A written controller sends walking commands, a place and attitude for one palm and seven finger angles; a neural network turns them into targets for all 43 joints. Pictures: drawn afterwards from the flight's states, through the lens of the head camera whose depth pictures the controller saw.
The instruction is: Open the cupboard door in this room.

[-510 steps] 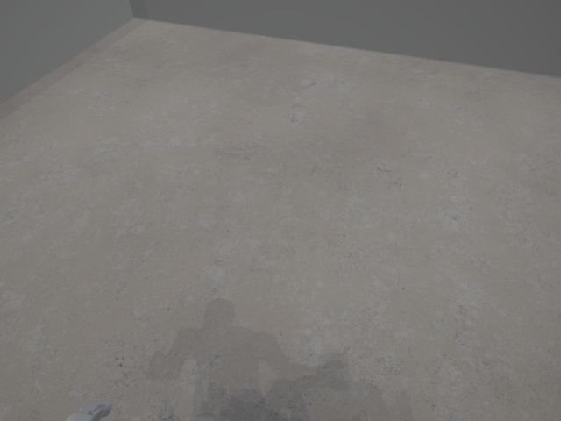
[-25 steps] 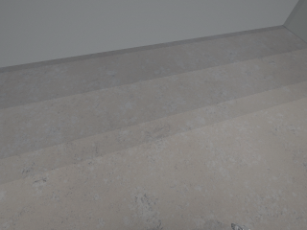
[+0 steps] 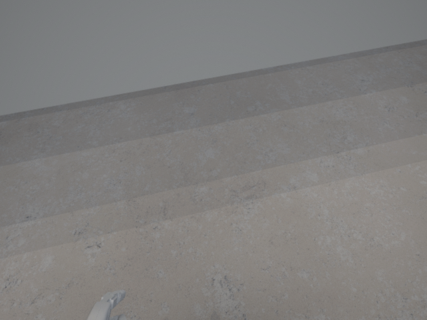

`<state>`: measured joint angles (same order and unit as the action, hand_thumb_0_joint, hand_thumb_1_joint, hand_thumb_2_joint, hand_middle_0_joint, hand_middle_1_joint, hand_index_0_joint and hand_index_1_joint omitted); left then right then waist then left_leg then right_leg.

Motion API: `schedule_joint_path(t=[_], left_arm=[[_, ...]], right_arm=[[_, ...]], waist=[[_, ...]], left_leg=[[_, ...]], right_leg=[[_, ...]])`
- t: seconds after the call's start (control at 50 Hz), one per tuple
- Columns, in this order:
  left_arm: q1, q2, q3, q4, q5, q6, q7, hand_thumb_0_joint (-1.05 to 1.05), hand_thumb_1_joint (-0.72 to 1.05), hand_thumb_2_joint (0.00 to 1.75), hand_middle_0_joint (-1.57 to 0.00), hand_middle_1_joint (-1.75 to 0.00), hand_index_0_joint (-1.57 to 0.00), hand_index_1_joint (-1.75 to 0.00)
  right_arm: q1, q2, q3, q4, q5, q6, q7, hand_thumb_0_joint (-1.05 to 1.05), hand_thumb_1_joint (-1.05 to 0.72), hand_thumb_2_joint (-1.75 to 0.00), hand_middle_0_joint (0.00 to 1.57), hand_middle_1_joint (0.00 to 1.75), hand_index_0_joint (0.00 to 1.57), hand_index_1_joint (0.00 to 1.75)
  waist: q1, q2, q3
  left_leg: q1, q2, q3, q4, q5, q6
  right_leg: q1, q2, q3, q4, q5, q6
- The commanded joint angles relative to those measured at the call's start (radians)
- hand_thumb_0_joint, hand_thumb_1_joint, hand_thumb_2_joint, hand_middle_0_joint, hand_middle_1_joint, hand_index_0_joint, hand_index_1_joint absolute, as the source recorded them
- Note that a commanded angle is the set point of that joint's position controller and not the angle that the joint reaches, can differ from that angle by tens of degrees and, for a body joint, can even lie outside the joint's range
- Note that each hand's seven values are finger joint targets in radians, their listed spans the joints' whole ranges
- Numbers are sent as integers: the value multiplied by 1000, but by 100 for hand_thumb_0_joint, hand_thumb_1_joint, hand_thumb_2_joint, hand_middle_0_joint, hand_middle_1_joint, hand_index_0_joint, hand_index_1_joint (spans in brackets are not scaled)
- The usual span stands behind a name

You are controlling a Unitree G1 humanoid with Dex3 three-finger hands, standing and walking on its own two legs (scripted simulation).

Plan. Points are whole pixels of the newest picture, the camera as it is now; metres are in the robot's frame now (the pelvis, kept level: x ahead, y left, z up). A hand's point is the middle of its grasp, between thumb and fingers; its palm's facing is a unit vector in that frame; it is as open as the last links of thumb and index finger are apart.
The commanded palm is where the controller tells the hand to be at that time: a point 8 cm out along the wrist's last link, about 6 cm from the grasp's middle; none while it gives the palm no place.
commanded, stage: turn or walk to find it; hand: left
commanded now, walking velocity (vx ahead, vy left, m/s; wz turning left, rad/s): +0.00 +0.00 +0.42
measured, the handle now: out of the picture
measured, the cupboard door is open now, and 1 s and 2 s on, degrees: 0 0 0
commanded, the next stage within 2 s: none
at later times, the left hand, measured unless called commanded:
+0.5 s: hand out of the picture -0.07 +0.26 -0.19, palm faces +0.28 -0.93 -0.24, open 7.4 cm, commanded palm none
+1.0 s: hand out of the picture +0.00 +0.25 -0.14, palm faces +0.39 -0.89 -0.25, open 7.4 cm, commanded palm none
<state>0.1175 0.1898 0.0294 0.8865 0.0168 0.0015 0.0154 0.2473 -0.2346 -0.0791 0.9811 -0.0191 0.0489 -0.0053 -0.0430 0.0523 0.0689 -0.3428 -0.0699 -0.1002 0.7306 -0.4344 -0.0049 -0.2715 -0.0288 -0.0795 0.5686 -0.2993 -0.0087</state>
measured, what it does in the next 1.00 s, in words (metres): steps on the spot, turning left: left foot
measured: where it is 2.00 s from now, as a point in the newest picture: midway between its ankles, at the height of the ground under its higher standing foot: outside the picture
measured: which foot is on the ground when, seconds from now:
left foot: up 0.00-0.40, down 0.42-1.00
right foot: down 0.00-0.42, up 0.44-1.00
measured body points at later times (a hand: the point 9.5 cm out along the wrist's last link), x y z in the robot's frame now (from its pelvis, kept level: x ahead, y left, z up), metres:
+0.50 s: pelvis -0.03 +0.05 +0.00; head +0.00 +0.09 +0.44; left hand -0.08 +0.31 -0.17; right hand +0.14 -0.18 -0.13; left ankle -0.05 +0.13 -0.73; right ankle -0.02 -0.10 -0.70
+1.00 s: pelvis -0.05 +0.03 +0.01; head -0.01 +0.03 +0.46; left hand -0.02 +0.30 -0.12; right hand +0.06 -0.19 -0.15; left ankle -0.05 +0.13 -0.73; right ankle -0.01 -0.10 -0.70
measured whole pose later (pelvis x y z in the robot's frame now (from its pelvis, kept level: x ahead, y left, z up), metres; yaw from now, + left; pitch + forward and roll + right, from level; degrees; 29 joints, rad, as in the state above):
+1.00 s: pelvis -0.05 +0.03 +0.01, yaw +24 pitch +1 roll +0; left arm 0.10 0.20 0.05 0.91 0.01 0.05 0.02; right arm 0.28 -0.20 -0.06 0.99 -0.03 0.04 -0.01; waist -0.05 0.02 0.05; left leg -0.28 -0.09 -0.11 0.44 -0.17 0.04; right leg -0.34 -0.03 -0.01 0.75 -0.42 0.07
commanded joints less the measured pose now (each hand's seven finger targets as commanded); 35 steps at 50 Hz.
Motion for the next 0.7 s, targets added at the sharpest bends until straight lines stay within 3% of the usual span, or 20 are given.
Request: schedule_joint_path(t=[0.0, 0.02, 0.06, 0.18, 0.3, 0.34, 0.36, 0.38, 0.4, 0.42, 0.44, 0.46, 0.5, 0.54, 0.58, 0.68], left_arm=[[54, 193, 50, -50, -4, -11, 24, 0, 90, 90, -20, -30, -20, -30], [36, 166, 40, -53, -3, -15, 20, 0, 90, 90, -20, -30, -20, -30], [59, 157, 36, -47, -3, -22, 19, 0, 90, 90, -20, -30, -20, -30], [132, 182, 48, -4, 6, -17, 21, 0, 90, 90, -20, -30, -20, -30], [177, 231, 65, 31, 16, -5, 17, 0, 90, 90, -20, -30, -20, -30], [156, 236, 69, 35, 15, 0, 17, 0, 90, 90, -20, -30, -20, -30], [145, 233, 69, 36, 9, 4, 15, 0, 90, 90, -20, -30, -20, -30], [142, 212, 66, 34, 0, 10, 12, 0, 90, 90, -20, -30, -20, -30], [176, 149, 59, 5, -7, 17, 8, 0, 90, 90, -20, -30, -20, -30], [128, 119, 39, -24, 0, 25, 8, 0, 90, 90, -20, -30, -20, -30], [72, 128, 41, -18, 4, 39, 19, 0, 90, 90, -20, -30, -20, -30], [38, 137, 48, -10, 1, 41, 14, 0, 90, 90, -20, -30, -20, -30], [82, 138, 53, 25, 2, 35, 0, 0, 90, 90, -20, -30, -20, -30], [116, 142, 54, 43, 2, 33, -2, 0, 90, 90, -20, -30, -20, -30], [117, 148, 55, 43, 3, 33, -1, 0, 90, 90, -20, -30, -20, -30], [70, 150, 53, 19, 1, 33, 5, 0, 90, 90, -20, -30, -20, -30]], right_arm=[[-8, -95, -25, -70, -2, 2, 8, 0, -90, -90, 20, 30, 20, 30], [11, -83, -22, -56, -4, 4, 15, 0, -90, -90, 20, 30, 20, 30], [26, -78, -18, -44, -2, 9, 18, 0, -90, -90, 20, 30, 20, 30], [-47, -68, -7, -47, 1, 11, 18, 0, -90, -90, 20, 30, 20, 30], [-116, -49, 12, -70, 12, -8, 17, 0, -90, -90, 20, 30, 20, 30], [-80, -55, 12, -65, 12, -17, 14, 0, -90, -90, 20, 30, 20, 30], [-51, -65, 11, -60, 10, -22, 15, 0, -90, -90, 20, 30, 20, 30], [-12, -98, 5, -52, 8, -31, 18, 0, -90, -90, 20, 30, 20, 30], [13, -205, -19, -60, -2, -42, 15, 0, -90, -90, 20, 30, 20, 30], [49, -265, -31, -56, 0, -32, 11, 0, -90, -90, 20, 30, 20, 30], [58, -238, -29, -40, -2, -36, -5, 0, -90, -90, 20, 30, 20, 30], [21, -218, -21, -48, -3, -33, -13, 0, -90, -90, 20, 30, 20, 30], [-63, -172, -2, -73, -1, -41, -17, 0, -90, -90, 20, 30, 20, 30], [-64, -164, 0, -80, 5, -49, -16, 0, -90, -90, 20, 30, 20, 30], [-49, -156, -1, -78, 8, -52, -16, 0, -90, -90, 20, 30, 20, 30], [5, -148, -9, -74, 6, -52, -15, 0, -90, -90, 20, 30, 20, 30]], waist=[[36, -191, -55], [21, -169, -52], [24, -206, -54], [58, -220, -50], [92, -269, -87], [63, -260, -101], [43, -234, -107], [19, -125, -139], [11, 171, -164], [-14, 253, -139], [-31, 242, -136], [-17, 198, -79], [34, 90, -59], [44, 69, -90], [43, 64, -97], [23, 66, -96]], left_leg=[[-200, 68, 0, 472, -39, -26], [-203, 75, 17, 491, 20, -37], [-198, 85, 39, 500, 66, -55], [-179, 109, 85, 357, 20, -73], [-59, 98, 163, 60, -40, -51], [24, 94, 186, -85, 36, -41], [110, 92, 195, -201, 143, -34], [236, 129, 151, -339, 279, -20], [376, 365, -153, -385, 547, 73], [322, 497, -248, -405, 722, 180], [271, 459, -244, -413, 689, 174], [226, 413, -220, -414, 641, 162], [225, 341, -121, -412, 643, 138], [264, 300, -69, -408, 698, 123], [279, 288, -69, -415, 709, 123], [302, 293, -135, -415, 705, 141]], right_leg=[[111, -339, 243, -256, 331, -131], [117, -286, 161, -235, 380, -106], [125, -270, 102, -237, 426, -95], [174, -302, 72, -235, 425, -120], [203, -329, 41, -164, 522, -136], [170, -329, 18, -114, 496, -107], [125, -310, -21, -67, 437, -69], [49, -275, -61, 50, 335, -19], [-189, -149, -114, 245, -51, 58], [-258, -96, -61, 404, -370, 78], [-262, -93, 35, 489, -333, 74], [-285, -90, 60, 544, -264, 70], [-289, -92, 66, 587, -129, 82], [-279, -85, 64, 596, -73, 93], [-276, -83, 67, 584, -50, 102], [-289, -78, 84, 546, -52, 114]])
